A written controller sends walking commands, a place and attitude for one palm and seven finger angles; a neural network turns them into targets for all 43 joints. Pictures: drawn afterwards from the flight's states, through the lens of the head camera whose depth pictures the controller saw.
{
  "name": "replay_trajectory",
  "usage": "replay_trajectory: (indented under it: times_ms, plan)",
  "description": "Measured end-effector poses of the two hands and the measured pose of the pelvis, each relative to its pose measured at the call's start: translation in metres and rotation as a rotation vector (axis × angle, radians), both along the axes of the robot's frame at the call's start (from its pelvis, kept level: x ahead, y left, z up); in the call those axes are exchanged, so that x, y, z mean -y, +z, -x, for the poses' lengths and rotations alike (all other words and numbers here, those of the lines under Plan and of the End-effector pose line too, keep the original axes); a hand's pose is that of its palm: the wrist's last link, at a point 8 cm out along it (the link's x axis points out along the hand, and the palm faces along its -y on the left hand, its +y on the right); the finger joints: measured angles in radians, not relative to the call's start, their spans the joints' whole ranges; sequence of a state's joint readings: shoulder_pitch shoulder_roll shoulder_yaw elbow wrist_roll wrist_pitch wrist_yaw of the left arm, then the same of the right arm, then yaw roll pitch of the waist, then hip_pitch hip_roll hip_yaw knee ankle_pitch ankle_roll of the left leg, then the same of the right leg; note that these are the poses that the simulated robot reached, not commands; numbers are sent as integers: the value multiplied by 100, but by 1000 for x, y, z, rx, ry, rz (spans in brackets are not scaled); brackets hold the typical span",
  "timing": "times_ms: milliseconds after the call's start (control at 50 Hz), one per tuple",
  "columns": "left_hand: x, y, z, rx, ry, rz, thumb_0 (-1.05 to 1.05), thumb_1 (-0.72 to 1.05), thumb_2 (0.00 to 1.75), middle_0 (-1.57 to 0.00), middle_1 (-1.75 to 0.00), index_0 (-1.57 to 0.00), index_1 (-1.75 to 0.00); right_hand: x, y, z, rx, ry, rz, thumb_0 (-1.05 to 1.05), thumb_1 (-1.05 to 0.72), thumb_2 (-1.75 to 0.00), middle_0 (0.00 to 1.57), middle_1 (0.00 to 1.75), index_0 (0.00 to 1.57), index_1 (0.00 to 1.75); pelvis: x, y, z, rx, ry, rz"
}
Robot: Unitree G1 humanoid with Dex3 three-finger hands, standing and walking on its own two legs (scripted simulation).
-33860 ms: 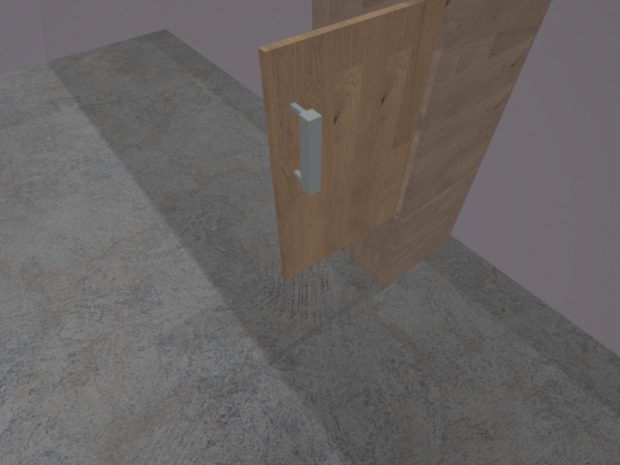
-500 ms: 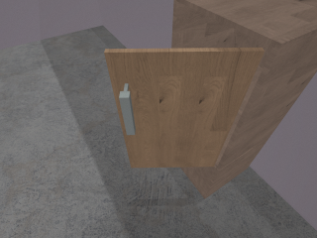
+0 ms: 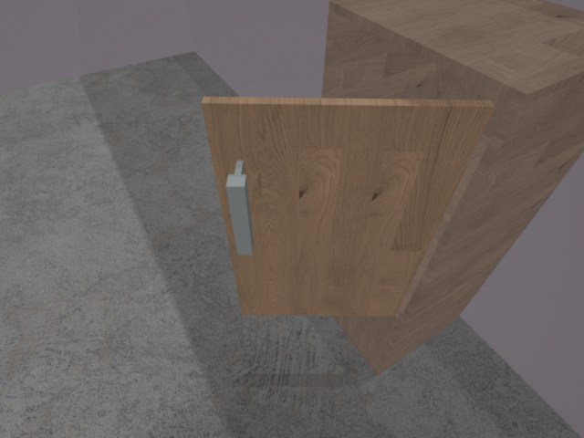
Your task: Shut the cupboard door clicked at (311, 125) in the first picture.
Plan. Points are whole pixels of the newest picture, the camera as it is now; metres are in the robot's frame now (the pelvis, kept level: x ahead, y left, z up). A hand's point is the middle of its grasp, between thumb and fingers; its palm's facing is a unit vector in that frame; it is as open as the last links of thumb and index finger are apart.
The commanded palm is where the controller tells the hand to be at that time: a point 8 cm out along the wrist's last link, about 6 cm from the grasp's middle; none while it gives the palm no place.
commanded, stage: look again from close up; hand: left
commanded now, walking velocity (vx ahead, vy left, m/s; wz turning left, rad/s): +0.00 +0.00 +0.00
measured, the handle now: (242, 208) +0.44 +0.11 +0.06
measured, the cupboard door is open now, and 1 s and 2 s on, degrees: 59 59 59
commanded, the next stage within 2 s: shuffle to correct the standing spot in 0.38 s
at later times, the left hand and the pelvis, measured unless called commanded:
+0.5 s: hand out of the picture +0.06 +0.25 -0.16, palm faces -0.02 -0.95 -0.31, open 7.4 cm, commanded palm none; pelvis +0.00 +0.02 +0.00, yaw +0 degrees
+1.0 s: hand out of the picture -0.01 +0.15 -0.19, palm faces +0.02 -0.98 -0.18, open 7.3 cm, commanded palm none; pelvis +0.00 -0.02 -0.01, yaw +0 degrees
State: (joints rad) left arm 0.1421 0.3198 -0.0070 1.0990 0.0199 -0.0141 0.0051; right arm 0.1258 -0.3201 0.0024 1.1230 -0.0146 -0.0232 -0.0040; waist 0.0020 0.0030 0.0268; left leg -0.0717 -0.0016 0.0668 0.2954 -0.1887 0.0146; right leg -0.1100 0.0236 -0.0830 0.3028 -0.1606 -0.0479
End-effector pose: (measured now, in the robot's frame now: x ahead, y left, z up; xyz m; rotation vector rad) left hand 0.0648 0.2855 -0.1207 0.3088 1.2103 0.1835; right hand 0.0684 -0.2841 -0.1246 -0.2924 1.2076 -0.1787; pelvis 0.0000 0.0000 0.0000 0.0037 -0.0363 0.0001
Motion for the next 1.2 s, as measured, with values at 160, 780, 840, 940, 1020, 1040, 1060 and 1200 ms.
replay_trajectory:
  times_ms: [160,780,840,940,1020,1040,1060,1200]
  plan:
    - [-3,-4,8,-22,8,10,0,90,90,-20,-30,-21,-30,-3,1,5,-18,-1,8,0,-90,-90,20,30,20,30,-4,0,1,-1,2,2]
    - [19,-29,39,-128,37,106,0,91,90,-20,-30,-20,-30,-51,-10,29,-68,-45,-42,0,-90,-90,20,30,20,30,-15,-3,-1,-3,-7,-2]
    - [36,-35,54,-177,48,136,0,91,90,-20,-30,-20,-30,-57,-18,46,-109,-78,-64,0,-90,-90,20,30,20,30,-10,-6,0,-5,-13,-11]
    - [65,-37,75,-236,82,154,0,91,90,-20,-30,-20,-30,-52,-29,79,-191,-129,-93,0,-90,-90,20,30,20,30,7,-10,3,-6,-7,-15]
    - [89,-40,85,-231,110,147,0,91,90,-20,-30,-20,-30,-31,-40,99,-255,-152,-108,0,-90,-90,21,30,20,30,30,-17,3,-13,6,-13]
    - [95,-40,88,-233,116,144,0,91,90,-20,-30,-20,-30,-25,-41,102,-266,-156,-107,0,-90,-90,21,30,20,30,35,-19,4,-12,12,-3]
    - [101,-41,91,-233,123,145,0,91,90,-20,-30,-20,-30,-19,-41,103,-276,-157,-103,0,-90,-90,20,30,20,30,40,-19,5,-12,23,5]
    - [136,-47,103,-221,164,191,0,91,90,-20,-30,-20,-30,13,-30,83,-235,-121,-48,0,-90,-90,20,30,20,30,60,-16,11,-23,50,23]
